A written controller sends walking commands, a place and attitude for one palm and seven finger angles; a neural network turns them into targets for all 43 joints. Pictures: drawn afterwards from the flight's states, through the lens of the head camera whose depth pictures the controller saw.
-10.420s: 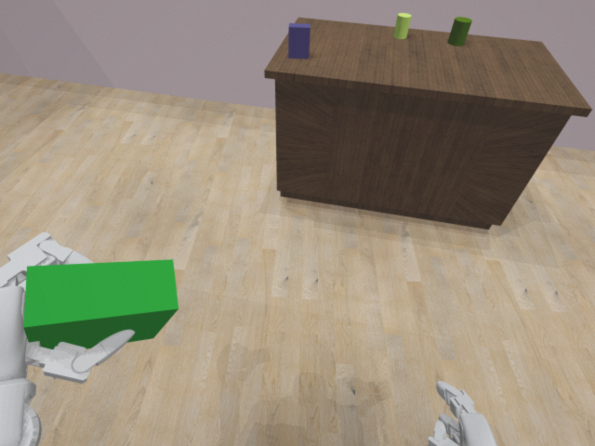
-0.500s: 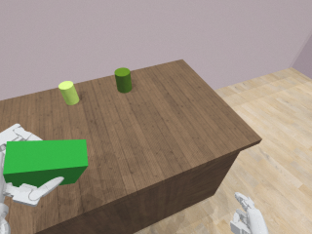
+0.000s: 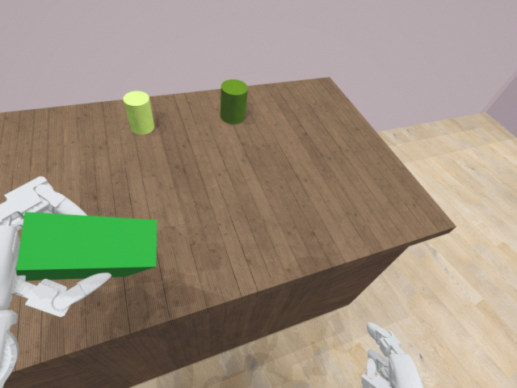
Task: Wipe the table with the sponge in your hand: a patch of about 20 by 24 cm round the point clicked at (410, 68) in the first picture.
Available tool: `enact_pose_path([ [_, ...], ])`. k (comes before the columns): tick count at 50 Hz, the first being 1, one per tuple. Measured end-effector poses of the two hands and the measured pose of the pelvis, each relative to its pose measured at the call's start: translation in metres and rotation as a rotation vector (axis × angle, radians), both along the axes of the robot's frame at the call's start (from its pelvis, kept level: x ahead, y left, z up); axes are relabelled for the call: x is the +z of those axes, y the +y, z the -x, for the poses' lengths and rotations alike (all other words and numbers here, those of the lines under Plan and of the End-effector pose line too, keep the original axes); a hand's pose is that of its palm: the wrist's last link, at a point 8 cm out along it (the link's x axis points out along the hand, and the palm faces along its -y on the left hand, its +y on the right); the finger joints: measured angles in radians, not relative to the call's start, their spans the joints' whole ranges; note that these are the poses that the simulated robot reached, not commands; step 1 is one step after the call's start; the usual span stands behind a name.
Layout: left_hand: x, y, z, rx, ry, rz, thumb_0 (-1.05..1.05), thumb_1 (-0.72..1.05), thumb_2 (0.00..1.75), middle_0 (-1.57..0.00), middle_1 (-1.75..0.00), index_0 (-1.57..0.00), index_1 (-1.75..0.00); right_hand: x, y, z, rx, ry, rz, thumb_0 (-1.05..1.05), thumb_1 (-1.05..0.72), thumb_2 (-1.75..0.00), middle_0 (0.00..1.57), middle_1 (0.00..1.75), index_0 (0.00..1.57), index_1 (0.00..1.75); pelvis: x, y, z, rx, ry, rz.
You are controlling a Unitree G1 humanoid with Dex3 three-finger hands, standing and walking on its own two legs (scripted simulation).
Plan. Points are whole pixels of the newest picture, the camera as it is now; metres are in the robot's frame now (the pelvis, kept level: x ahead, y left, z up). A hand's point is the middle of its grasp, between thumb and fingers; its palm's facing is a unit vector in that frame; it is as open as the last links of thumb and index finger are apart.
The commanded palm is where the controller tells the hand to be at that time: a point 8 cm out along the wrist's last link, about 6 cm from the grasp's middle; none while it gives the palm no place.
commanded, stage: come to a stop and stand still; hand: left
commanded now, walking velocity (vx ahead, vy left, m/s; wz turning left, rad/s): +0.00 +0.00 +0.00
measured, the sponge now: (104, 251) +0.24 +0.21 +0.12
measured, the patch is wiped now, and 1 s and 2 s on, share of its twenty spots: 0.00 0.00 0.00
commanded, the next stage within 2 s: look again from close up in 1.26 s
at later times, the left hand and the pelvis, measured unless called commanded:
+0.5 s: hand (41, 217) +0.25 +0.27 +0.16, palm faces +0.37 -0.85 -0.39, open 9.4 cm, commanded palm +0.19 +0.30 +0.18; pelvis +0.03 +0.02 +0.00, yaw +1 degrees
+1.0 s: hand (89, 231) +0.24 +0.22 +0.16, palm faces +0.36 -0.85 -0.39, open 9.4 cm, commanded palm +0.18 +0.26 +0.18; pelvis +0.02 -0.02 +0.00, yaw +0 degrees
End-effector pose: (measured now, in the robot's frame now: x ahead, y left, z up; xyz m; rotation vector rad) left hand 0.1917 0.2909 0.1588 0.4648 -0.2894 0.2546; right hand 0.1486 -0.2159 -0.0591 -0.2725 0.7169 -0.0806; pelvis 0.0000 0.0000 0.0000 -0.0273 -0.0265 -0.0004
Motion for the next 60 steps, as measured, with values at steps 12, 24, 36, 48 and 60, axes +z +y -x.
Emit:
enact_pose_path([
  [12,0.014,0.031,-0.007,0.059,-0.089,0.014,-0.01,-0.43,1.01,-0.81,-1.35,-0.82,-1.34,-0.006,0.038,-0.030,0.061,-0.009,-0.030,0.01,-0.90,-0.90,0.20,0.30,0.20,0.30,-0.001,0.031,-0.023,0.004,0.007,-0.008],
  [24,0.016,0.025,-0.020,0.047,-0.054,-0.002,-0.01,-0.43,1.01,-0.81,-1.35,-0.82,-1.34,0.007,0.040,-0.064,0.079,-0.060,-0.035,0.01,-0.90,-0.90,0.20,0.30,0.20,0.30,0.001,0.024,-0.028,0.009,0.012,-0.003],
  [36,0.010,0.005,-0.008,0.101,0.009,0.028,-0.01,-0.43,1.01,-0.81,-1.35,-0.82,-1.35,0.002,0.001,-0.056,0.027,-0.034,-0.020,0.01,-0.90,-0.90,0.20,0.30,0.20,0.30,0.003,0.002,-0.029,0.015,0.013,-0.004],
  [48,0.015,-0.027,-0.010,0.067,0.005,0.030,-0.01,-0.43,1.01,-0.81,-1.35,-0.82,-1.35,-0.001,-0.030,-0.041,-0.012,-0.033,-0.016,0.01,-0.90,-0.90,0.20,0.30,0.20,0.30,0.004,-0.020,-0.024,0.009,0.020,-0.005],
  [60,0.008,-0.032,-0.013,0.083,0.069,0.032,-0.01,-0.43,1.02,-0.81,-1.35,-0.82,-1.35,-0.005,-0.041,-0.039,-0.036,-0.017,-0.020,0.01,-0.90,-0.90,0.20,0.30,0.20,0.30,0.005,-0.027,-0.028,0.003,0.033,-0.007],
])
